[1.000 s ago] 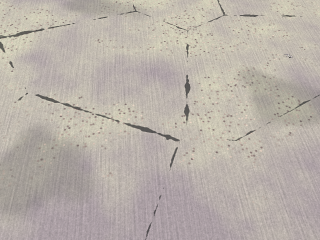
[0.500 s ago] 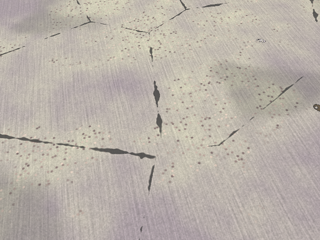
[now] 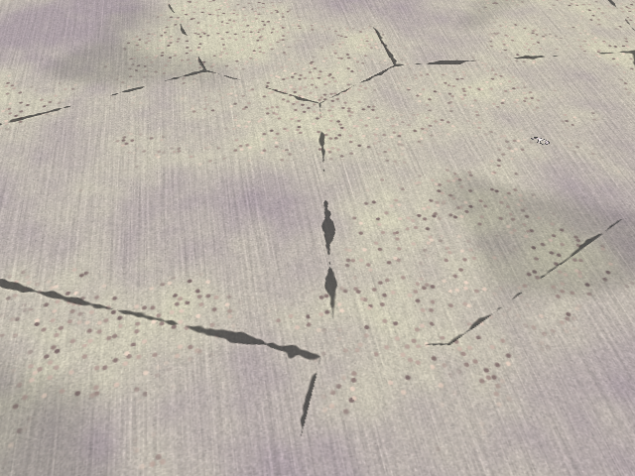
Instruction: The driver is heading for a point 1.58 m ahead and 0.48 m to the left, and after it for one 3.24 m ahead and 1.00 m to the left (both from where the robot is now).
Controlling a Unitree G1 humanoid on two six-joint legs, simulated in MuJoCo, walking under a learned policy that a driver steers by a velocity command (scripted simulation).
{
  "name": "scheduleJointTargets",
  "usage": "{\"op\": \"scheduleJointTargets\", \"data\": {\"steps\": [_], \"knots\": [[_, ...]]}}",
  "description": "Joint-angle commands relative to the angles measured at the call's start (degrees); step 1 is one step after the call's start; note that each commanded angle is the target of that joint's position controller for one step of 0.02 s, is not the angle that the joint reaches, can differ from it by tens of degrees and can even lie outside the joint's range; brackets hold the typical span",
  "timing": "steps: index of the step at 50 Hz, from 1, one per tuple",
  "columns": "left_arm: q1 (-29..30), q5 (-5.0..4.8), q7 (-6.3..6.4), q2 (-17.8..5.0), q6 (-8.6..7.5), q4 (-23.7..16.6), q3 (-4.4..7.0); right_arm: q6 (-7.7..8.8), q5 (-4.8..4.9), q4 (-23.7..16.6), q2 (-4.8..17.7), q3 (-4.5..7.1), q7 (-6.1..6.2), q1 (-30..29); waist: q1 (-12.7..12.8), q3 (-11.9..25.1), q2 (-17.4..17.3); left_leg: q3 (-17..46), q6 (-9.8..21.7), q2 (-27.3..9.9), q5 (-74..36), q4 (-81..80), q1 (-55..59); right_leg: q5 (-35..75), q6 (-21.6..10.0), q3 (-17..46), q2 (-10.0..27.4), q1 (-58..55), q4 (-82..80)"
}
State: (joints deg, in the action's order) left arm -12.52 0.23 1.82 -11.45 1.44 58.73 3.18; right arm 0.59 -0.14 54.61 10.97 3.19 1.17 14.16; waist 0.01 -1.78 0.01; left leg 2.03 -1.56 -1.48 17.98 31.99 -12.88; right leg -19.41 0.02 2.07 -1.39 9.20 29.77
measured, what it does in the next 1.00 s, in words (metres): walks ahead: left foot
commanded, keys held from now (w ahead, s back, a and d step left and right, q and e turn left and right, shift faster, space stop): no key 0.10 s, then w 0.90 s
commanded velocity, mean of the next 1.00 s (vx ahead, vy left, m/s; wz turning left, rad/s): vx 0.33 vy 0.00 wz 0.00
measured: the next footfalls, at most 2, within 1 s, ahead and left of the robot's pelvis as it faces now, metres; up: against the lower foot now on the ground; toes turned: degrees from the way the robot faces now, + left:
left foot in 0.76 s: +0.39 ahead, +0.11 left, +0.00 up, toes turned +1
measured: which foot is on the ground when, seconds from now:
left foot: down 0.00-0.42, up 0.44-0.74, down 0.76-1.00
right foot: down 0.00-0.78, up 0.80-1.00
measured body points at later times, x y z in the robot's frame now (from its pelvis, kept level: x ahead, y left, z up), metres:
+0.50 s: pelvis +0.08 -0.02 -0.02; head +0.09 -0.03 +0.43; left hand +0.04 +0.22 -0.16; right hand +0.15 -0.27 -0.16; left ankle +0.04 +0.11 -0.64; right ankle -0.04 -0.12 -0.73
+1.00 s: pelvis +0.33 +0.03 +0.01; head +0.34 +0.04 +0.46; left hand +0.44 +0.30 -0.12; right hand +0.37 -0.23 -0.13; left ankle +0.35 +0.10 -0.73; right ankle +0.40 -0.14 -0.65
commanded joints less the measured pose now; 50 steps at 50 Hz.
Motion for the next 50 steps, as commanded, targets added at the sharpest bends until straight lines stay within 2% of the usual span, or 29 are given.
{"op": "scheduleJointTargets", "data": {"steps": [1, 5, 8, 11, 13, 15, 17, 19, 20, 21, 22, 23, 24, 25, 27, 29, 32, 33, 36, 37, 38, 39, 40, 41, 42, 43, 45, 47, 50], "knots": [[-1.3, -0.12, 0.34, -4.3, -0.02, -1.0, 0.81, 0.63, 0.24, -1.2, 6.5, 1.20, 0.08, 0.6, 0.4, 2.0, -1.0, 1.6, 1.4, -2.1, -22.2, -3.6, 1.6, 18.2, -0.2, 1.5, 2.3, -0.9, -2.9], [-1.3, -0.21, 0.53, -4.6, 0.17, 0.3, 0.87, 0.40, 0.28, 0.2, 6.1, 1.09, 0.19, 0.6, 0.3, 1.3, -0.3, 1.4, 1.6, -1.7, -21.8, -4.0, 2.1, 17.9, 0.1, 1.2, 2.4, -1.0, -3.3], [-2.3, -1.14, 0.61, -4.2, 0.22, 1.3, 1.12, -0.11, 1.26, 1.4, 5.8, 1.43, 0.57, 1.1, 0.4, 0.5, -0.5, -0.4, 3.3, 1.2, 3.3, -3.0, 0.5, -4.3, -1.3, -1.6, -0.3, 1.5, -1.5], [-2.4, -2.14, 0.65, -3.8, -1.71, 0.1, 0.94, 1.16, 2.12, 0.8, 6.1, 1.51, 1.00, 2.0, 0.0, -7.5, -1.9, 5.0, 6.8, -0.6, 24.6, -5.5, -5.7, -19.4, -3.7, 0.6, 0.4, 9.4, -0.3], [-1.6, -2.43, 0.38, -2.7, -4.38, -1.0, 0.53, 3.15, 2.60, 1.1, 6.8, 1.75, 0.93, 4.4, -0.9, -10.1, -4.8, 11.4, 9.8, -3.8, 24.6, -6.9, -4.7, -16.4, -4.4, 0.9, 0.6, 14.4, 3.7], [-0.6, -2.45, -0.51, -1.2, -6.90, -2.1, 0.22, 4.53, 2.63, 1.9, 9.1, 2.40, 0.57, 7.7, -1.6, -8.9, -9.8, 22.6, 14.3, -10.0, 18.2, -9.9, 1.2, -8.3, -4.2, -1.6, -0.4, 19.8, 10.4], [-0.3, -2.38, -1.43, -1.7, -8.40, -2.3, 0.52, 5.01, 2.34, 1.9, 9.7, 2.71, 0.14, 8.4, -1.3, -6.3, -9.5, 26.6, 15.8, -12.7, 4.0, -8.3, 5.0, -3.1, -4.2, -1.9, 0.2, 20.4, 11.1], [-9.0, -2.38, -2.02, -2.6, -8.95, 1.2, 1.35, 5.12, 2.35, -0.6, 9.1, 2.59, -0.17, 1.2, 3.6, -2.1, -5.9, 16.6, 12.2, -8.3, -14.5, 1.5, -1.0, 6.4, -4.7, -1.0, -0.3, 6.4, 3.9], [-20.0, -2.45, -2.12, -5.8, -8.91, 5.2, 2.92, 5.63, 2.10, -3.4, 7.4, 2.13, -0.47, -6.1, 8.7, 1.9, 2.3, 5.6, 7.7, -1.6, -25.7, 17.5, -13.9, 18.9, -6.6, 6.9, 2.7, -12.1, -1.1], [-30.7, -1.67, -2.21, -10.2, -8.09, 8.3, 4.24, 6.91, 1.14, -4.5, 6.0, 2.01, -0.80, -8.7, 11.4, 4.4, 16.6, -2.2, 2.8, 4.5, -8.2, 39.9, -34.7, 37.4, -9.7, 22.5, 12.6, -29.9, -3.9], [-29.4, -1.10, -2.83, -7.2, -7.49, 8.0, 2.80, 7.47, 1.57, -4.3, 4.6, 1.75, -1.27, -6.5, 8.5, 2.8, 16.3, 0.8, 3.3, 4.2, 15.9, 44.5, -45.1, 41.2, -14.6, 32.4, 20.6, -29.6, -5.9], [-26.0, -1.05, -2.82, -4.2, -7.28, 6.9, 1.49, 7.28, 3.06, -5.1, 3.7, 1.42, -1.42, -8.7, 6.6, -2.3, 8.1, 2.3, 4.1, 1.0, 15.8, 50.9, -51.3, 36.0, -15.5, 30.8, 21.5, -27.0, -5.2], [-24.0, -1.02, -2.52, -2.9, -6.89, 6.0, 0.57, 6.80, 3.62, -6.4, 2.0, 0.76, -1.54, -10.7, 5.8, -4.0, 4.2, 0.7, 4.4, -0.7, 12.8, 54.8, -55.4, 33.4, -15.2, 26.1, 21.0, -25.0, -5.6], [-20.9, -1.27, -2.29, -2.8, -6.34, 5.2, -0.33, 6.33, 3.12, -7.2, 0.8, 0.42, -1.51, -11.4, 4.3, -5.4, 1.9, -0.6, 4.2, -2.9, 9.1, 53.1, -56.0, 32.1, -13.4, 21.6, 19.3, -21.0, -6.8], [-15.0, -0.32, -1.49, -1.7, -5.58, 2.8, -1.60, 5.43, 1.84, -8.7, 1.4, 0.21, -1.70, -10.4, 1.2, -5.9, 4.2, -2.5, 2.9, -4.0, -0.9, 42.5, -43.7, 28.3, -10.4, 14.1, 14.0, -7.3, -12.9], [-12.2, 0.06, -0.13, -3.7, -5.39, 1.2, -1.77, 5.16, 1.00, -11.4, 1.6, -0.52, -1.84, -15.5, 1.4, -7.7, 5.3, -4.9, 1.3, -2.4, -11.8, 25.1, -29.7, 25.9, -8.9, 7.5, 10.2, 4.5, -19.1], [-15.8, -1.03, 0.75, -8.8, -6.25, 2.2, -0.47, 4.51, 1.48, -14.5, 2.1, -0.71, -2.12, -20.8, 1.7, -7.3, 7.6, -6.1, 2.2, 1.1, -17.5, 9.6, -18.1, 29.1, -8.9, 5.7, 11.4, 2.9, -24.4], [-16.4, -1.70, 0.80, -8.9, -6.35, 2.7, -0.25, 4.34, 1.78, -14.8, 3.3, -0.44, -2.23, -21.0, 1.3, -7.1, 7.1, -5.8, 3.2, 1.5, -17.4, 6.2, -18.7, 33.5, -8.6, 4.9, 12.0, -2.1, -22.8], [-17.6, -1.15, 0.67, -9.3, -5.55, 3.0, 0.53, 4.30, 1.76, -13.7, 7.1, 1.37, -2.67, -14.4, -3.1, 1.2, 9.1, -6.8, 6.2, 5.0, -14.2, 2.9, -8.9, 59.5, -6.2, 3.4, 13.8, -13.0, -9.6], [-16.8, -0.67, 0.49, -9.5, -5.04, 2.7, 0.68, 3.98, 2.08, -11.1, 8.8, 2.38, -2.58, -5.8, -7.4, 5.4, 9.4, -6.8, 7.8, 5.8, -13.6, 2.4, 1.5, 64.1, -5.4, 2.3, 12.8, -11.1, 0.2], [-15.0, 0.03, -0.01, -8.9, -5.03, 1.9, 0.50, 3.62, 2.28, -8.0, 10.6, 3.21, -2.34, 4.3, -11.9, 10.2, 7.8, -2.5, 10.0, 1.9, -14.7, 2.6, 17.8, 55.6, -4.2, 1.7, 10.5, -0.4, 13.6], [-21.7, 0.88, -0.85, -0.6, -5.81, 0.8, -1.42, 3.61, 0.80, -5.8, 16.3, 4.14, -2.23, 11.7, -8.3, 21.0, -9.5, 24.3, 18.8, -14.8, -7.9, -0.6, 38.8, 16.5, -1.5, 0.4, 0.9, 19.6, 38.7], [-22.2, -0.66, -2.07, -1.0, -7.80, 1.6, -1.47, 3.49, 0.74, -4.0, 13.0, 3.16, -2.74, 14.1, -8.9, 26.9, -14.9, 46.4, 23.5, -20.8, 2.3, -14.0, 41.2, -12.6, -1.8, 7.6, -3.1, 28.1, 49.7], [-15.5, -2.56, -2.35, -5.5, -8.79, -0.8, 0.01, 4.00, 0.82, -4.3, 10.4, 2.30, -2.85, 7.8, -7.5, 13.4, -11.2, 40.5, 20.7, -18.7, 7.7, -16.4, 31.2, -10.6, -2.7, 6.4, 0.5, 34.9, 52.3], [-8.9, -2.91, -1.95, -6.5, -8.89, -3.4, 0.18, 4.62, 0.84, -5.7, 8.7, 1.61, -2.90, 0.6, -5.3, 5.6, -5.4, 31.0, 18.0, -16.5, 5.3, -18.3, 17.9, -4.4, -3.6, 4.3, 3.8, 33.0, 49.6], [-6.9, -2.30, -1.24, -6.3, -8.40, -3.8, 0.59, 5.35, 0.21, -6.2, 7.7, 1.18, -3.25, -4.5, -2.5, 1.7, -0.8, 24.1, 16.4, -14.4, -0.1, -20.1, 7.1, -0.4, -3.8, 3.2, 6.1, 29.1, 45.8], [-10.5, -1.34, -0.34, -5.0, -6.30, -3.4, 1.18, 5.90, -0.30, -6.1, 5.9, 0.47, -3.67, -8.2, 2.0, 1.7, -3.8, 15.1, 14.0, -10.5, -4.1, -23.1, -3.7, 2.9, -3.8, 3.6, 8.9, 19.9, 39.3], [-10.0, -0.97, -0.14, -4.2, -5.34, -3.8, 1.22, 5.96, -0.15, -4.7, 6.8, 0.47, -3.28, -5.9, 2.4, 0.8, -4.8, 11.5, 15.0, -9.6, -4.5, -25.9, -7.6, 4.9, -3.1, 2.3, 9.2, 19.1, 36.0], [-1.5, -0.41, 0.07, -6.4, -5.28, -7.3, 1.91, 5.89, -0.14, -3.0, 10.0, 0.94, -1.67, -1.4, 1.2, -1.6, -3.2, 11.1, 15.8, -10.5, -4.3, -28.0, -4.4, 13.9, -1.3, 2.3, 10.1, 28.1, 27.2]]}}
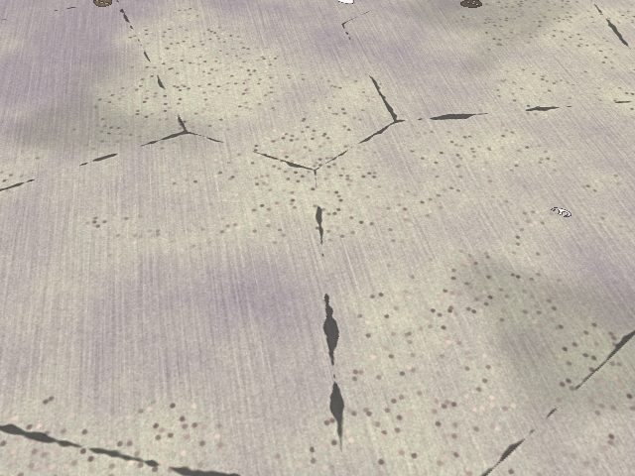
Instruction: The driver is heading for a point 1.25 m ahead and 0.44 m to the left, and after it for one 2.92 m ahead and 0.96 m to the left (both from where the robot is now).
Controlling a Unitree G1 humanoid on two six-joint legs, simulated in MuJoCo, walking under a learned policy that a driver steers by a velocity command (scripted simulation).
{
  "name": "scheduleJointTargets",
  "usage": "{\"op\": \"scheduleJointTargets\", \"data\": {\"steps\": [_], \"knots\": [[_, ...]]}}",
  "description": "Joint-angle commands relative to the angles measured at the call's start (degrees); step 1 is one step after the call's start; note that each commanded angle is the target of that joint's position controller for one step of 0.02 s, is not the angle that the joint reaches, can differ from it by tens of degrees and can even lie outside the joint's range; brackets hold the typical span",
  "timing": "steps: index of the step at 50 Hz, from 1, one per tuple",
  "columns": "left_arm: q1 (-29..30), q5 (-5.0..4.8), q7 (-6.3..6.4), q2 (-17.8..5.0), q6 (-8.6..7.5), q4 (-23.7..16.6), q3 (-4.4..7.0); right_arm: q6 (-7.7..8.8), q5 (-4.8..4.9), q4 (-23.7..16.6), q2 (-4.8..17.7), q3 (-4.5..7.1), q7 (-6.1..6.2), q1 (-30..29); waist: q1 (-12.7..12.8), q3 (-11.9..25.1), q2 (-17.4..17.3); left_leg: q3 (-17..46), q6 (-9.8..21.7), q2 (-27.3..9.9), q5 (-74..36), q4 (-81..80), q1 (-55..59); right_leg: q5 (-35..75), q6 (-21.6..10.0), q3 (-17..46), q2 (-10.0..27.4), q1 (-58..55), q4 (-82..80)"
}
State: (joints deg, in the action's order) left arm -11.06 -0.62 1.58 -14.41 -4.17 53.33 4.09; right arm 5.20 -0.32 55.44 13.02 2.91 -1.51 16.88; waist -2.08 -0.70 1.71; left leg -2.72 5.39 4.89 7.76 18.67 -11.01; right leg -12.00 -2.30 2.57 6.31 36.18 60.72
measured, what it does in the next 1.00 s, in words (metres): walks ahead, turning left: right foot, then left foot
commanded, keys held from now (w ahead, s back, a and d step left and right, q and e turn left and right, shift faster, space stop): w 0.30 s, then w+q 0.70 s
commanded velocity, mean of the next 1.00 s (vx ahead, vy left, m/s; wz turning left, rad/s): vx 0.50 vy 0.00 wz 0.28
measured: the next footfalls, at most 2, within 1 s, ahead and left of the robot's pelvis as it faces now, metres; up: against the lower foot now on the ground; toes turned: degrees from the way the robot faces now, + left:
right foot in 0.32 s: +0.36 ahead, -0.17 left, +0.00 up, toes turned -1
left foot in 0.88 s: +0.62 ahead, +0.10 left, +0.00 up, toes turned +19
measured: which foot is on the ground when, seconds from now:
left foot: down 0.00-0.34, up 0.36-0.86, down 0.88-1.00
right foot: up 0.00-0.30, down 0.32-0.90, up 0.92-1.00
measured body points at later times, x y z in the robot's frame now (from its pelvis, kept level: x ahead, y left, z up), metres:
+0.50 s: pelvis +0.28 -0.08 +0.00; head +0.31 -0.09 +0.45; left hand +0.36 +0.18 -0.12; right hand +0.34 -0.35 -0.14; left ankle +0.22 +0.07 -0.65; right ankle +0.32 -0.17 -0.74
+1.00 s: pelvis +0.54 +0.01 -0.02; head +0.58 +0.03 +0.43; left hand +0.54 +0.30 -0.14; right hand +0.76 -0.20 -0.12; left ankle +0.58 +0.09 -0.74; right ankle +0.47 -0.18 -0.64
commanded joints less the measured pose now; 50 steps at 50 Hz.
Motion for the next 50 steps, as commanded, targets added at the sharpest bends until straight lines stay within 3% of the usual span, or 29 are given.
{"op": "scheduleJointTargets", "data": {"steps": [1, 6, 10, 12, 14, 15, 16, 17, 18, 19, 20, 21, 22, 24, 27, 31, 34, 38, 41, 42, 43, 44, 45, 46, 47, 48, 49, 50], "knots": [[-0.6, 0.59, 0.19, -3.7, 0.17, -2.7, 1.12, 1.15, 0.10, -3.3, 8.2, 1.21, 1.39, -2.6, 2.6, -2.8, -4.4, 15.5, 8.6, -17.1, 4.6, -14.6, -4.1, 9.9, 1.5, 1.9, 2.4, 3.5, -7.0], [9.1, 0.33, -1.14, -2.0, -0.72, -5.6, 0.42, 0.65, 0.88, -1.2, 8.9, 0.97, 2.19, 3.3, -0.6, -3.0, -4.3, 9.9, 6.2, -15.3, -1.3, -13.2, 1.0, 20.9, 2.5, -0.5, -0.1, 2.0, -22.2], [15.8, -0.46, -2.25, -1.8, -1.15, -8.2, -0.50, -0.08, 1.31, 0.9, 9.7, 1.19, 2.06, 7.4, -3.1, -4.8, -4.2, 9.5, 6.1, -17.2, -2.4, -10.6, 8.0, 17.2, 2.6, -1.6, -1.4, 2.4, -29.2], [17.4, -0.71, -2.93, -2.5, -1.70, -9.5, -0.69, -0.60, 1.45, 1.6, 10.2, 1.48, 2.06, 8.4, -3.1, -5.1, -5.0, 10.1, 5.8, -18.8, -4.5, -8.0, 11.7, 12.7, 1.5, -1.7, -1.9, 2.0, -31.9], [14.9, -0.80, -3.37, -4.2, -2.25, -9.4, -0.33, -1.11, 1.48, 1.6, 11.1, 1.87, 2.07, 7.7, -1.2, -3.5, -6.7, 10.5, 4.9, -19.8, -12.1, -4.1, 13.8, 7.6, -0.1, -3.0, -3.3, -2.9, -33.7], [10.3, -0.75, -3.39, -5.7, -2.48, -8.3, 0.41, -1.33, 1.53, 1.1, 11.5, 1.93, 2.07, 6.1, 1.7, -0.7, -7.4, 9.3, 4.0, -18.7, -22.4, 0.9, 13.5, 6.8, -1.4, -4.5, -5.0, -10.2, -35.1], [0.7, -0.61, -3.06, -8.8, -2.70, -5.4, 1.93, -1.47, 1.31, 0.6, 10.1, 1.35, 1.95, 5.6, 6.0, 5.4, -6.5, 7.3, 2.5, -15.5, -29.4, 11.8, 9.5, 7.8, -3.5, -4.3, -5.5, -24.8, -35.0], [-11.8, 0.32, -2.54, -13.9, -2.79, -3.2, 3.27, -1.22, 0.22, -1.4, 7.5, 0.15, 1.86, 4.8, 10.5, 15.8, -0.7, 4.6, 0.3, -11.6, -16.7, 30.4, -3.1, 9.8, -7.9, 8.1, 6.0, -44.5, -32.7], [-15.3, 0.31, -2.91, -16.7, -2.24, -1.4, 3.86, -0.05, 0.90, -1.4, 0.2, -1.86, 1.40, 11.7, 7.1, 23.4, 15.6, 3.7, -3.1, -1.7, 21.8, 48.6, -25.2, -0.1, -15.7, 33.1, 18.4, -62.6, -38.8], [-14.5, 0.35, -2.86, -10.3, -2.28, -2.0, 2.15, 0.92, 2.48, -0.7, 7.4, -0.16, 1.54, 8.2, 9.2, 20.7, 9.0, 11.7, -2.3, -4.0, 24.7, 55.4, -30.5, -4.5, -13.7, 34.6, 17.2, -59.5, -42.1], [-9.4, 0.48, -2.58, -7.9, -2.42, -3.0, 1.26, 1.40, 3.59, -2.4, 10.3, 0.83, 1.58, 3.1, 8.3, 12.6, 6.8, 11.1, -1.4, -6.7, 19.4, 56.0, -33.2, -0.5, -10.9, 25.0, 15.5, -51.8, -43.1], [-4.7, 0.64, -2.60, -6.5, -2.54, -3.9, 0.66, 1.24, 3.37, -2.7, 9.7, 0.89, 1.99, 0.8, 6.4, 8.7, 2.8, 9.7, -1.7, -9.5, 14.3, 53.7, -30.7, 4.7, -9.5, 18.2, 13.2, -43.9, -44.9], [-2.1, 0.73, -2.72, -4.9, -2.65, -4.0, 0.24, 0.75, 2.63, -2.8, 8.8, 1.26, 2.29, -0.3, 5.0, 5.1, 1.8, 9.5, -2.0, -11.0, 10.8, 50.6, -29.0, 6.9, -8.6, 13.3, 11.0, -38.1, -47.3], [-0.9, 1.42, -2.78, -3.2, -2.96, -3.2, -0.14, -0.78, 2.64, -2.4, 6.0, 1.39, 2.05, 1.7, 2.6, 3.1, 3.9, 9.4, -2.3, -12.6, 7.2, 48.1, -24.4, 9.7, -7.7, 6.8, 8.5, -32.3, -50.6], [-1.7, 1.59, -2.21, -5.1, -3.23, -2.0, 0.41, -2.27, 2.48, -3.6, 4.5, 1.48, 1.84, 0.1, 1.4, 0.2, 2.2, 9.5, -3.3, -12.8, 3.2, 45.4, -27.3, 16.4, -8.2, 0.5, 8.5, -29.5, -52.8], [-2.5, 1.79, -1.03, -6.4, -2.78, -1.4, 0.64, -2.28, 1.80, -6.5, 4.3, 1.52, 1.11, -5.8, 2.2, -2.1, 1.6, 8.5, -4.3, -12.1, -7.6, 33.3, -29.7, 18.3, -7.2, -6.6, 7.1, -29.8, -54.3], [-4.5, 1.28, -0.32, -7.6, -2.37, -1.1, 0.86, -2.10, 1.40, -9.2, 3.3, 0.83, 0.07, -12.4, 4.3, -3.9, 0.6, 4.4, -3.8, -11.4, -12.6, 24.5, -28.3, 18.1, -6.3, -10.4, 7.1, -31.4, -55.0], [-8.6, 0.35, -0.09, -8.9, -0.76, 0.2, 1.37, -2.15, 1.58, -13.1, 3.2, 0.38, -1.48, -18.5, 5.9, -5.5, 0.1, 1.5, -2.0, -10.4, -8.4, 19.0, -31.5, 24.0, -5.8, -12.8, 10.0, -41.0, -51.1], [-6.9, -0.06, 0.31, -11.2, 0.53, -0.8, 2.07, -2.40, 1.77, -14.9, 5.3, 1.34, -2.43, -17.1, 3.1, -2.5, 2.5, -2.9, 0.7, -6.4, -0.4, 18.0, -24.6, 46.0, -4.3, -15.1, 10.7, -44.2, -42.7], [-6.2, -0.12, 0.58, -12.0, 1.03, -1.3, 2.32, -2.57, 1.89, -14.5, 6.8, 2.14, -2.47, -13.5, 0.8, 0.1, 3.8, -4.4, 1.9, -4.2, 2.5, 18.5, -19.2, 54.3, -3.6, -15.6, 10.6, -44.2, -36.6], [-5.2, -0.20, 0.74, -12.6, 1.53, -1.8, 2.44, -2.66, 2.10, -13.1, 9.1, 3.48, -2.29, -6.6, -3.2, 3.9, 3.8, -5.1, 3.6, -1.9, 2.5, 16.5, -9.9, 57.3, -2.6, -16.3, 9.5, -42.0, -26.8], [-4.6, -0.19, 0.87, -12.4, 1.52, -2.6, 2.21, -2.88, 2.08, -10.8, 13.0, 5.56, -1.36, 2.9, -7.9, 8.6, 1.4, -1.4, 6.0, -1.7, -0.4, 12.5, 5.9, 48.4, -0.3, -16.8, 6.9, -32.9, -12.4], [-8.6, 1.79, 0.18, -5.8, 0.41, -4.9, 0.35, -3.24, 2.05, -9.9, 19.2, 7.06, -0.09, 6.7, -4.5, 13.4, -12.5, 23.3, 13.2, -15.7, 0.5, 11.8, 26.2, 4.3, 3.1, -15.8, -0.8, -9.3, 8.7], [-8.3, 0.60, -0.81, -3.9, -2.36, -7.0, -0.88, -2.41, 1.51, -11.7, 19.3, 6.27, -0.33, 6.2, -2.7, 21.9, -13.4, 51.3, 21.3, -24.8, 8.3, 0.8, 35.4, -23.3, 3.6, -2.0, -9.7, 4.2, 20.6], [-0.4, -1.71, -1.55, -8.2, -4.17, -8.9, 0.27, -1.79, 0.92, -11.7, 14.8, 5.01, -0.50, 5.8, -5.3, 16.9, -7.7, 45.3, 17.4, -23.1, 6.9, -2.1, 32.9, -19.2, 2.1, 3.1, -6.2, 10.4, 21.5], [1.6, -2.16, -1.65, -8.1, -4.97, -9.7, 0.19, -1.20, 1.15, -12.0, 12.6, 4.43, -0.44, 2.5, -3.5, 10.2, -5.3, 36.6, 15.0, -21.0, 2.8, -2.1, 24.8, -13.7, 0.8, 2.5, -3.6, 11.0, 17.2], [1.2, -0.92, -1.12, -8.0, -4.98, -8.8, 0.43, -0.90, 1.41, -12.9, 10.7, 3.88, -0.47, -1.9, -0.6, 6.3, -1.0, 30.0, 13.0, -18.2, -2.5, -2.4, 15.7, -10.0, 1.1, 2.3, -1.2, 7.3, 12.1], [0.3, 0.21, -0.79, -8.9, -4.31, -8.4, 1.07, -0.80, 1.16, -13.9, 9.0, 3.30, -0.32, -4.9, 1.6, 4.5, -1.4, 25.7, 12.0, -16.3, -7.4, -3.3, 9.0, -7.7, 1.6, 2.3, 0.4, 2.7, 8.0]]}}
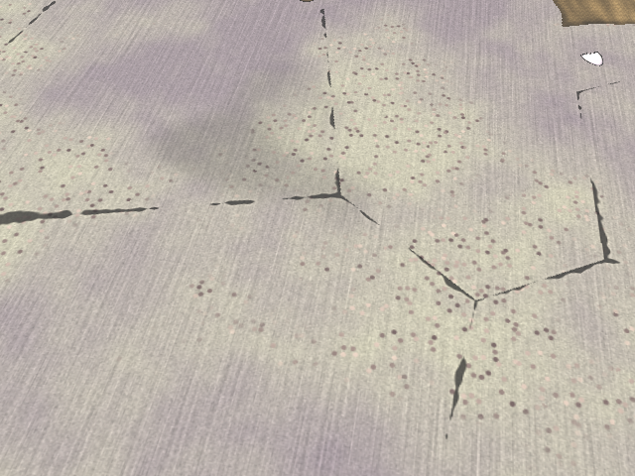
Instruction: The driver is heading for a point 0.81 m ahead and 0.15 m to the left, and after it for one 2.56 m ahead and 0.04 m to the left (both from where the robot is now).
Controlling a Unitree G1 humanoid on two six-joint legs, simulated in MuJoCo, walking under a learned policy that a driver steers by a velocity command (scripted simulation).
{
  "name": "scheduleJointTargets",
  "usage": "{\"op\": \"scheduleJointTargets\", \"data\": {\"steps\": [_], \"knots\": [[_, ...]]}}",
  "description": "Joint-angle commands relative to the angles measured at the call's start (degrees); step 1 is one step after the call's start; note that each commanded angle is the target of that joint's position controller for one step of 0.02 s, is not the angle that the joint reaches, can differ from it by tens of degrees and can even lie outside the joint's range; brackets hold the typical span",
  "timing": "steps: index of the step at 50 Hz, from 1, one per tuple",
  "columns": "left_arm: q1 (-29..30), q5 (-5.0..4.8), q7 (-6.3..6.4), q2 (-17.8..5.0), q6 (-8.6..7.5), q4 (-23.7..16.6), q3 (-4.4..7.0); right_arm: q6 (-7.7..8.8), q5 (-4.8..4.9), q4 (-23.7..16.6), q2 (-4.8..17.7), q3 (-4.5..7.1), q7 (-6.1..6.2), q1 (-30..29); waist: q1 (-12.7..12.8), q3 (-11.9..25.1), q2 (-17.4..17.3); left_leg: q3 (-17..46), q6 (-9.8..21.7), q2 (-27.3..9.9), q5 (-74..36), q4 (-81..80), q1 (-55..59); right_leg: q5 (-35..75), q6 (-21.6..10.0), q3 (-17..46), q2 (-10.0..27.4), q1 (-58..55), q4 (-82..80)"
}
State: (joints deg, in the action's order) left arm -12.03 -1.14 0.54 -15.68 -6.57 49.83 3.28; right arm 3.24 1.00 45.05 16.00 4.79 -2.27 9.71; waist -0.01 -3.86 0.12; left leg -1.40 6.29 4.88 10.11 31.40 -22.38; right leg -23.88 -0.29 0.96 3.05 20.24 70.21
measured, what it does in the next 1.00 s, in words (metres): walks ahead, turning left: right foot, then left foot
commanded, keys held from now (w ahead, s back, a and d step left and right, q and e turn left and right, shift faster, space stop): w+q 0.74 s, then w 0.24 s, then w+e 0.02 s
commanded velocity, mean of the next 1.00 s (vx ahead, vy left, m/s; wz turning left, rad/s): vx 0.50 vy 0.00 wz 0.53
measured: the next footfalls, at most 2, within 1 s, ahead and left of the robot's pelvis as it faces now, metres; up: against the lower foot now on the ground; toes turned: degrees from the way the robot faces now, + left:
right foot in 0.38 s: +0.41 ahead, -0.12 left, +0.00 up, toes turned +17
left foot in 0.90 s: +0.55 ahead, +0.24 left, +0.00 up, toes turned +32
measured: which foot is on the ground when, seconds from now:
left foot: down 0.00-0.40, up 0.42-0.88, down 0.90-1.00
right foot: up 0.00-0.36, down 0.38-0.92, up 0.94-1.00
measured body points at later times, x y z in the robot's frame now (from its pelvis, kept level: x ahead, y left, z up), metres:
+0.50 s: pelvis +0.28 -0.04 +0.00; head +0.31 -0.03 +0.45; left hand +0.38 +0.26 -0.08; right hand +0.43 -0.29 -0.11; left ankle +0.15 +0.05 -0.64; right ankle +0.37 -0.13 -0.73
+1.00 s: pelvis +0.50 +0.12 +0.00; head +0.53 +0.15 +0.45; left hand +0.39 +0.39 -0.13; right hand +0.80 +0.00 -0.08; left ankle +0.52 +0.22 -0.73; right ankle +0.46 -0.09 -0.63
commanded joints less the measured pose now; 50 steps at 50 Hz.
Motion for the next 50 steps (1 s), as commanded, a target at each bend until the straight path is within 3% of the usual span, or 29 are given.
{"op": "scheduleJointTargets", "data": {"steps": [1, 3, 6, 10, 13, 16, 18, 19, 20, 21, 22, 23, 24, 25, 28, 31, 36, 40, 42, 43, 44, 45, 46, 47, 48, 49, 50], "knots": [[0.4, 1.11, 0.21, -7.6, -1.01, -5.1, 2.11, 1.17, -0.52, -4.2, 5.5, 1.15, 0.66, 1.3, 0.9, 7.3, -0.8, 22.8, 10.8, -15.0, -11.8, -17.3, 16.4, 5.5, 0.2, 4.0, 4.3, 15.3, -3.5], [0.6, 1.76, 0.32, -6.0, 0.25, -5.9, 1.97, 1.36, -0.26, -4.2, 6.8, 1.41, 1.28, 2.2, 1.5, 6.5, -1.4, 19.9, 11.1, -13.7, -16.3, -18.6, 12.1, 7.6, 2.1, 2.9, 4.1, 13.7, -8.3], [6.7, 2.06, 0.59, -4.8, 0.87, -8.4, 1.54, 1.18, -0.09, -3.7, 8.8, 1.93, 2.52, 5.5, -0.3, 4.6, -2.4, 16.7, 9.7, -11.6, -17.6, -18.9, 9.7, 16.6, 4.2, 1.9, 2.4, 15.5, -19.4], [14.5, 1.31, -0.28, -3.4, 0.31, -10.9, 0.77, 0.41, 0.28, -3.2, 8.7, 1.81, 3.15, 8.6, -3.5, 3.7, -5.0, 16.1, 6.4, -9.3, -9.5, -17.6, 8.8, 28.2, 4.1, 1.6, -1.1, 11.5, -35.2], [17.7, 0.74, -1.16, -4.7, -0.42, -12.7, 0.90, -0.02, 0.54, -2.4, 8.7, 1.76, 3.30, 10.9, -4.7, 3.4, -5.6, 20.1, 5.9, -11.1, -7.0, -14.5, 12.1, 28.3, 3.2, 2.7, -2.4, 10.3, -40.2], [16.3, 0.58, -1.91, -6.7, -1.38, -13.0, 1.51, -0.57, 0.37, -2.6, 8.7, 1.78, 3.75, 10.9, -3.3, 3.8, -7.0, 25.2, 5.1, -13.0, -7.4, -9.5, 16.5, 22.1, 1.4, 3.6, -3.1, 7.7, -43.3], [8.3, 0.85, -1.59, -8.4, -1.96, -11.1, 2.54, -0.82, 0.22, -3.5, 7.6, 1.40, 3.74, 9.0, 1.1, 6.8, -8.0, 25.3, 3.2, -10.6, -12.8, -2.9, 15.7, 21.2, -1.2, 2.1, -3.4, -3.3, -46.6], [0.4, 1.90, -1.19, -10.8, -2.21, -10.0, 3.36, -0.57, -0.28, -4.6, 4.9, 0.34, 3.41, 8.1, 4.9, 13.7, -5.3, 22.0, 1.2, -7.6, -11.5, 9.2, 10.4, 21.0, -4.6, 7.1, 2.8, -17.3, -44.6], [-7.7, 2.84, -0.74, -15.6, -1.80, -9.2, 4.52, -0.14, -0.01, -5.8, 1.3, -0.70, 3.43, 14.1, 4.4, 22.7, 7.2, 14.2, -3.1, 0.2, 7.2, 28.5, -6.5, 16.6, -11.9, 26.5, 16.1, -38.6, -45.3], [-9.4, 1.49, -1.30, -14.3, -1.03, -7.7, 4.39, 0.26, 1.28, -6.5, 3.4, -0.92, 3.35, 17.9, 3.0, 24.6, 19.5, 12.0, -4.3, -0.5, 25.1, 39.8, -19.9, 2.6, -16.7, 45.9, 23.1, -43.3, -51.2], [-6.0, 0.83, -1.15, -8.6, -0.63, -9.1, 2.98, -0.01, 1.67, -5.6, 8.9, 0.39, 3.34, 14.0, 4.2, 15.9, 10.7, 12.9, -4.9, -4.3, 20.5, 44.5, -23.9, -4.7, -14.1, 39.8, 20.7, -36.2, -53.0], [-3.2, 1.03, -0.90, -6.4, 0.01, -9.7, 2.26, -0.44, 0.99, -6.5, 10.0, 0.77, 3.27, 8.8, 4.5, 9.8, 5.7, 10.5, -5.2, -6.4, 15.6, 44.5, -23.4, -1.7, -11.5, 30.1, 17.9, -28.2, -53.7], [-0.6, 1.41, -0.90, -5.5, 0.37, -9.5, 1.76, -0.64, 0.34, -7.2, 9.0, 0.85, 3.17, 6.3, 3.2, 5.7, 3.7, 9.6, -5.3, -8.0, 12.3, 42.0, -21.5, 4.3, -10.4, 23.7, 15.1, -20.9, -55.5], [0.7, 1.72, -0.85, -4.6, 0.39, -9.2, 1.35, -0.88, 0.14, -7.6, 8.1, 1.03, 2.93, 5.6, 1.9, 3.7, 4.5, 9.5, -5.2, -9.7, 10.1, 39.3, -19.6, 8.9, -9.7, 18.8, 13.0, -16.4, -57.0], [0.8, 1.48, -0.92, -5.4, -0.29, -8.0, 1.72, -1.73, 0.71, -8.5, 4.5, 0.41, 2.43, 6.1, 0.6, 2.9, 5.9, 7.6, -5.7, -11.5, 7.0, 35.5, -17.1, 16.9, -10.3, 9.8, 11.4, -12.0, -60.7], [-0.2, 1.50, -0.78, -7.7, -0.49, -6.9, 2.52, -1.85, 0.35, -10.3, 3.8, 0.11, 2.25, 3.3, 0.8, 3.0, 4.0, 7.5, -6.7, -12.2, 1.0, 29.3, -19.9, 24.0, -11.4, 4.4, 12.3, -14.0, -61.9], [-2.1, 1.08, -0.35, -9.6, 0.59, -5.6, 2.87, -1.01, 0.36, -12.3, 2.5, -0.70, 0.52, -4.6, 3.8, 1.3, 3.1, 3.2, -6.1, -11.0, -11.4, 13.4, -17.0, 28.0, -9.0, -5.2, 10.6, -16.8, -61.6], [-6.3, -0.16, -0.64, -11.3, 1.75, -3.5, 3.24, -0.87, 0.52, -15.0, 2.1, -1.09, -0.54, -10.0, 5.0, -0.8, 3.0, 1.0, -4.0, -9.3, -6.8, 6.0, -15.4, 30.7, -8.5, -6.6, 13.1, -21.8, -60.3], [-6.4, -0.75, -0.67, -12.7, 2.39, -2.9, 3.52, -0.82, 0.14, -15.5, 3.5, -0.50, -0.72, -9.0, 3.0, 0.2, 4.2, -0.9, -1.9, -6.8, -0.8, 3.6, -11.2, 43.7, -7.9, -7.7, 14.1, -24.4, -55.9], [-6.1, -0.95, -0.53, -13.6, 2.70, -2.7, 3.66, -0.88, -0.20, -14.9, 5.1, 0.29, -0.63, -5.9, 0.5, 2.8, 5.2, -2.4, -0.6, -4.7, 1.0, 2.2, -5.5, 53.7, -7.2, -8.8, 13.8, -24.9, -50.6], [-5.4, -1.03, -0.32, -13.5, 3.07, -2.5, 3.36, -0.93, -0.26, -12.6, 7.3, 1.66, -0.38, 2.1, -4.4, 7.3, 4.6, -3.7, 1.1, -2.4, -2.5, -1.7, 6.4, 59.5, -5.8, -11.1, 12.2, -22.6, -41.0], [-6.0, -0.27, -0.02, -11.5, 2.89, -2.8, 2.41, -1.23, -0.16, -9.9, 10.9, 3.35, 0.46, 11.2, -8.4, 12.5, 3.0, -0.1, 2.8, -3.8, -6.0, -1.0, 22.7, 52.2, -3.6, -12.3, 9.9, -12.6, -28.3], [-9.8, 1.88, -0.57, -4.9, 1.88, -5.8, 0.04, -1.29, -0.58, -9.1, 17.8, 4.54, 1.36, 16.0, -6.0, 19.7, -10.8, 27.0, 11.1, -19.9, -3.6, -1.3, 45.0, 13.4, 0.3, -12.2, 2.2, 12.3, -5.2], [-9.6, 0.82, -1.10, -5.9, 0.21, -5.0, -0.24, -0.82, -0.32, -10.0, 15.8, 3.49, 1.19, 16.9, -6.5, 29.2, -11.0, 47.0, 16.4, -27.6, -1.4, -10.5, 47.7, -11.0, 0.7, 0.0, -2.9, 18.9, 5.7], [-4.0, -1.66, -1.56, -10.2, -0.31, -6.5, 1.16, -0.26, -0.67, -9.3, 12.2, 2.21, 0.67, 14.5, -7.3, 21.7, -6.5, 37.5, 13.3, -25.4, -2.3, -11.6, 42.5, -7.6, 0.2, 2.8, 0.3, 24.1, 8.1], [-1.0, -1.83, -1.52, -9.3, -0.57, -7.5, 0.78, 0.06, -0.43, -9.1, 10.5, 1.65, 0.62, 11.3, -5.7, 14.4, -5.9, 28.6, 11.1, -22.6, -5.7, -11.9, 33.8, -3.2, -0.6, 1.7, 2.6, 24.7, 4.9], [-0.6, -0.77, -1.16, -8.8, -0.33, -6.8, 0.82, 0.26, -0.44, -8.9, 8.2, 0.94, 0.60, 7.3, -3.4, 10.3, -3.3, 22.2, 9.2, -20.3, -8.9, -13.1, 25.8, 0.8, -0.5, 1.4, 4.8, 22.6, 0.8]]}}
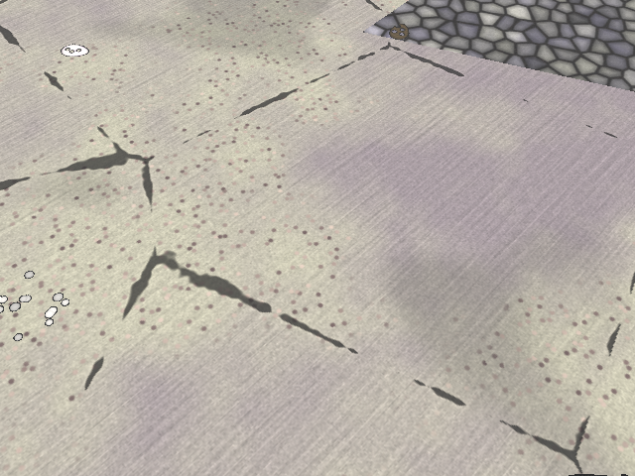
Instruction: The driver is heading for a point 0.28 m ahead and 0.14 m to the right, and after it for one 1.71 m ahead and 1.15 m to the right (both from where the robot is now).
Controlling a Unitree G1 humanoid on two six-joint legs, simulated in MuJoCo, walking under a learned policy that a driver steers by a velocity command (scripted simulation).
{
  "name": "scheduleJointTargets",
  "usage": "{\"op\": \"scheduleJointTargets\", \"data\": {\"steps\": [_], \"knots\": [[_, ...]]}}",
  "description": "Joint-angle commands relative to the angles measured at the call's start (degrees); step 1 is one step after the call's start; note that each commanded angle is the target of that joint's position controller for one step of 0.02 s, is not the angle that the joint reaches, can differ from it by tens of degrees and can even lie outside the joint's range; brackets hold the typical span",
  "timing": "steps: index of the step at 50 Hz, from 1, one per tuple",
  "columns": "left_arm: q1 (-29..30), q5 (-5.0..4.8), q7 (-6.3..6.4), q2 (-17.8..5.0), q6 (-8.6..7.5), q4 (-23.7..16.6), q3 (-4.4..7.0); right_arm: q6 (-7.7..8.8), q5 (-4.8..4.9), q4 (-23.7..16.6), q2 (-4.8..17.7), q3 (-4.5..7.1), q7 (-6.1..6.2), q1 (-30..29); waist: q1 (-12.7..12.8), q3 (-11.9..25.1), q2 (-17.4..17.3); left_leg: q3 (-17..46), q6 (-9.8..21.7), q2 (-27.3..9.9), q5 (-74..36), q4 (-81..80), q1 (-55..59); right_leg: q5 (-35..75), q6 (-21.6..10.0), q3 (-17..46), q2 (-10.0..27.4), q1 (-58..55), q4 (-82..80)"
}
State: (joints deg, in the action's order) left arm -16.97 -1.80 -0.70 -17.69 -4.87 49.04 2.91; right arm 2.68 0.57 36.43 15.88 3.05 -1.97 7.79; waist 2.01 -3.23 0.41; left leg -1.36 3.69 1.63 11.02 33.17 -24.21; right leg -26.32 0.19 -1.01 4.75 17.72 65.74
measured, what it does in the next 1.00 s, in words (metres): walks ahead, turning right: right foot, then left foot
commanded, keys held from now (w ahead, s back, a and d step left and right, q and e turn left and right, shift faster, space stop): w+e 0.16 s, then e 0.84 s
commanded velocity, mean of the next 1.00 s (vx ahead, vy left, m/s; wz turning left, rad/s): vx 0.20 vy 0.00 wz -0.42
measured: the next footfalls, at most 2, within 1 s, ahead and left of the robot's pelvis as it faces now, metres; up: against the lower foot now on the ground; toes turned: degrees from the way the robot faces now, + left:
right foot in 0.40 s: +0.37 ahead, -0.15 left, +0.00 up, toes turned -11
left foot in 0.86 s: +0.43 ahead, +0.07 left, +0.00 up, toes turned -31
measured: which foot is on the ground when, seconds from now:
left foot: down 0.00-0.42, up 0.44-0.84, down 0.86-1.00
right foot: up 0.00-0.38, down 0.40-0.86, up 0.88-1.00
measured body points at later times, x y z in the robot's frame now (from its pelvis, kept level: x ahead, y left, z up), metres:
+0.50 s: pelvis +0.23 -0.05 -0.01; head +0.29 -0.06 +0.44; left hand +0.45 +0.18 -0.10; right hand +0.30 -0.35 -0.12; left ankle +0.13 +0.11 -0.63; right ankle +0.33 -0.14 -0.73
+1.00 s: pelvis +0.32 -0.01 +0.01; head +0.36 +0.00 +0.46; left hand +0.60 +0.16 -0.09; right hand +0.29 -0.32 -0.07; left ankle +0.40 +0.09 -0.73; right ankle +0.26 -0.12 -0.65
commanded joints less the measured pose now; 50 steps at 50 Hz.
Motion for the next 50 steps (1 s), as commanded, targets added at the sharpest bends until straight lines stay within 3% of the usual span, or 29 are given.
{"op": "scheduleJointTargets", "data": {"steps": [1, 4, 6, 9, 11, 13, 15, 17, 19, 20, 21, 22, 23, 24, 25, 26, 28, 31, 33, 37, 40, 42, 43, 44, 45, 46, 47, 49, 50], "knots": [[3.0, 0.41, 0.13, -6.9, -1.22, -5.3, 1.51, 1.17, -0.45, -0.6, 6.4, 2.04, 0.24, 6.6, -3.3, 7.6, -4.7, 17.9, 10.7, -15.3, -12.5, -16.9, 21.5, 6.4, -0.7, 3.9, 4.5, 21.2, 2.5], [-0.7, 0.31, 0.06, -4.2, 1.25, -3.6, 1.22, 2.76, -0.99, 0.6, 6.4, 2.15, 0.38, 4.7, -0.5, 6.1, -5.2, 11.8, 11.0, -14.6, -13.6, -22.8, 14.1, 12.4, 0.7, 4.3, 4.8, 16.8, 0.1], [2.0, 0.37, 0.43, -3.7, 1.87, -4.4, 1.20, 3.46, -1.55, 2.0, 6.8, 2.36, 0.86, 5.5, -1.1, 3.4, -4.1, 7.9, 10.4, -14.5, -14.1, -24.9, 13.6, 17.3, 1.6, 5.9, 4.3, 20.1, -3.9], [5.5, 0.63, 0.14, -3.0, 1.48, -5.4, 1.19, 3.56, -1.84, 3.5, 6.6, 2.15, 1.68, 5.9, -2.1, 1.2, -3.5, 1.6, 8.1, -13.1, -17.8, -25.2, 15.3, 27.2, 1.8, 6.8, 2.4, 21.8, -14.0], [8.4, 1.28, -0.56, -1.4, 0.94, -6.4, 0.60, 3.34, -1.78, 4.0, 7.2, 2.10, 2.21, 5.0, -3.0, 0.3, -3.5, -3.5, 6.4, -11.7, -24.4, -24.1, 14.2, 33.2, 1.4, 3.6, 0.8, 17.5, -22.9], [11.5, 1.65, -1.43, -0.5, 0.69, -8.1, 0.18, 2.84, -1.45, 5.1, 8.0, 2.26, 2.78, 6.6, -4.5, 0.4, -3.4, -5.0, 5.8, -12.7, -29.1, -22.3, 16.2, 35.7, 0.9, 1.2, -0.3, 15.6, -27.4], [12.2, 1.54, -2.42, -1.5, 0.75, -9.6, 0.50, 1.77, -0.77, 5.9, 9.0, 2.62, 3.30, 7.1, -4.7, 1.1, -4.2, -5.2, 5.2, -14.3, -32.8, -18.6, 21.2, 32.3, -0.1, 0.4, -1.1, 16.6, -29.9], [10.8, 1.82, -3.33, -3.2, 0.86, -10.8, 1.23, 0.46, 0.05, 5.9, 10.1, 3.10, 4.03, 6.2, -3.4, 2.7, -5.4, -5.0, 4.0, -15.7, -40.2, -12.8, 25.2, 25.1, -1.8, -1.0, -2.7, 15.8, -31.3], [2.2, 1.98, -3.53, -6.1, 0.92, -9.5, 2.87, -0.81, 0.50, 5.3, 10.5, 3.32, 4.89, 4.3, 1.2, 7.2, -5.2, -6.2, 1.6, -14.1, -46.5, 0.2, 25.2, 23.1, -4.1, -3.2, -6.3, 6.1, -34.8], [-3.1, 2.17, -2.66, -9.2, 0.85, -8.6, 4.18, -0.89, 0.30, 4.9, 9.6, 2.94, 5.00, 5.2, 3.7, 10.5, -1.4, -7.7, -1.3, -10.1, -39.0, 12.7, 20.9, 35.2, -6.1, -0.9, -6.6, -3.6, -39.4], [-4.5, 2.28, -1.29, -14.6, 1.17, -9.3, 5.06, -0.31, -2.47, 3.3, 4.7, 1.31, 4.55, 9.6, 0.8, 16.7, 11.6, -7.7, -5.1, -3.8, -0.3, 32.1, 5.1, 64.4, -12.0, 15.5, 6.2, -20.0, -34.2], [-2.6, 3.11, -1.28, -15.7, 1.05, -11.7, 4.62, 0.53, -2.21, 2.6, 2.8, 0.10, 3.39, 15.5, -2.4, 27.2, 16.5, 2.6, -7.7, 5.8, 30.9, 49.6, -11.0, 68.1, -25.7, 41.2, 18.6, -34.1, -38.2], [-0.9, 2.51, -1.44, -11.9, 1.75, -13.5, 4.10, 0.80, -0.74, 3.8, 8.6, 1.25, 2.51, 12.2, 1.5, 29.3, 6.2, 9.8, -6.6, 1.2, 26.6, 51.6, -12.0, 57.9, -23.5, 35.6, 15.6, -31.8, -40.3], [2.3, 1.82, -1.20, -9.3, 2.22, -14.1, 3.40, 0.49, 0.31, 2.2, 9.0, 1.39, 2.50, 6.8, 1.3, 22.1, 3.4, 8.3, -5.9, -0.6, 21.8, 48.7, -14.6, 48.7, -20.6, 28.8, 12.6, -25.1, -41.5], [4.3, 1.01, -0.84, -7.6, 2.81, -14.1, 2.92, -0.18, -0.30, 2.3, 8.1, 1.36, 3.19, 4.7, -0.1, 15.5, -1.4, 7.3, -6.0, -2.8, 18.5, 43.8, -15.0, 41.7, -17.7, 24.5, 9.7, -16.8, -43.5], [6.0, 0.85, -0.35, -6.6, 3.36, -14.4, 2.60, -1.08, -0.88, 2.0, 8.5, 1.68, 3.86, 3.9, -1.4, 12.1, -0.6, 7.2, -6.2, -4.0, 16.2, 39.3, -12.7, 36.6, -16.5, 22.6, 8.0, -9.5, -45.3], [7.9, 2.09, 0.07, -7.4, 4.06, -15.4, 2.86, -2.29, -1.00, 2.1, 7.0, 1.55, 4.13, 5.5, -3.5, 10.0, 3.6, 5.9, -6.7, -3.2, 14.0, 33.0, -6.9, 33.4, -15.4, 20.5, 4.9, -1.1, -47.7], [7.4, 2.10, 1.20, -9.0, 4.50, -15.8, 3.61, -2.30, -1.27, 2.6, 5.6, 1.09, 4.81, 5.6, -3.3, 12.1, 4.7, 5.9, -8.3, -2.2, 11.5, 24.7, -5.4, 35.2, -15.3, 19.6, 4.0, -0.7, -46.9], [7.9, 1.60, 1.98, -9.3, 5.25, -16.3, 3.83, -2.47, -1.15, 2.6, 5.6, 1.05, 4.90, 4.4, -2.7, 13.2, 5.2, 6.7, -8.9, -1.9, 8.1, 20.8, -4.7, 27.3, -14.0, 20.5, 3.3, -0.6, -46.7], [8.7, 1.63, 2.47, -9.1, 6.57, -17.2, 3.91, -2.07, -0.75, 1.8, 5.7, 1.19, 4.37, 1.6, -1.4, 11.0, 8.0, 7.1, -8.6, -0.8, 6.0, 12.9, -2.5, 13.1, -12.2, 24.1, 1.8, 1.2, -47.2], [8.1, 1.51, 2.24, -8.8, 7.10, -17.5, 3.92, -0.91, -0.37, 1.5, 6.1, 1.55, 3.64, 1.7, -0.9, 10.7, 9.4, 7.1, -7.4, 0.1, 7.2, 5.1, 0.4, 15.1, -11.6, 28.0, 2.0, -1.4, -45.1], [9.1, 0.83, 2.31, -8.1, 7.57, -17.9, 3.72, -0.23, -0.20, 2.5, 6.4, 2.08, 3.11, 4.9, -3.2, 10.3, 9.4, 5.8, -5.6, 0.0, 1.0, -7.4, 7.5, 16.8, -9.4, 28.4, 0.0, -0.4, -41.9], [7.6, 0.74, 2.36, -6.4, 7.63, -17.9, 3.23, -0.17, -0.88, 2.7, 9.2, 2.97, 3.21, 6.4, -3.1, 10.7, 5.9, 10.1, -3.3, -6.2, -1.3, -11.8, 13.5, 11.4, -6.7, 26.0, -2.8, 3.6, -37.3], [4.8, 0.91, 2.06, -3.6, 7.39, -18.8, 2.62, -0.88, -2.34, 1.9, 15.0, 4.22, 3.61, 4.5, 0.5, 9.5, -10.1, 23.2, 3.7, -19.1, -9.5, -14.1, 17.8, -3.2, -2.8, 14.9, -11.4, 13.7, -25.3], [6.5, 1.32, 1.82, -7.4, 6.49, -19.6, 3.72, -1.07, -3.94, 1.7, 13.7, 4.19, 3.41, 4.4, -1.3, 8.3, -17.3, 32.1, 10.9, -25.6, -15.1, -16.5, 14.5, -9.7, -0.1, 9.2, -12.7, 19.0, -11.2], [5.6, 1.32, 1.68, -10.6, 6.35, -18.3, 4.90, -0.96, -3.53, 0.2, 10.7, 3.34, 3.66, 1.9, -0.8, 7.9, -11.6, 28.2, 10.9, -24.2, -15.9, -15.3, 13.7, -6.4, 1.1, 10.4, -9.9, 18.8, -2.9], [4.4, 0.96, 1.80, -10.3, 6.90, -16.7, 5.19, -1.06, -2.52, -0.3, 8.5, 2.81, 3.88, -0.5, 0.0, 7.0, -8.4, 21.8, 8.1, -20.3, -15.9, -14.0, 13.3, -3.0, 2.1, 9.4, -9.4, 18.8, 0.5], [3.1, 0.99, 2.07, -7.6, 8.21, -15.6, 4.61, -1.41, -1.13, -0.8, 6.8, 2.12, 4.31, -1.6, -0.5, 5.9, -7.6, 14.8, 6.3, -16.7, -17.0, -13.0, 14.4, 1.5, 4.2, 8.0, -8.5, 20.2, 6.1], [3.8, 0.70, 1.92, -6.3, 8.45, -16.0, 4.18, -1.75, -1.25, -0.7, 6.9, 2.04, 4.51, -1.3, -0.8, 5.3, -8.0, 11.8, 6.3, -15.3, -17.4, -13.5, 14.1, 3.0, 4.8, 6.2, -8.1, 19.9, 5.5]]}}
Keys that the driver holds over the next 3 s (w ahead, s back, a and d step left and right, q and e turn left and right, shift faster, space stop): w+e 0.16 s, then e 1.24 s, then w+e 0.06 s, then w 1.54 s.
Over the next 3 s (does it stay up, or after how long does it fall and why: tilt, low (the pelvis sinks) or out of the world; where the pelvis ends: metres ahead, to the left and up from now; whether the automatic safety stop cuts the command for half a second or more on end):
stays up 0.74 -0.56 0.02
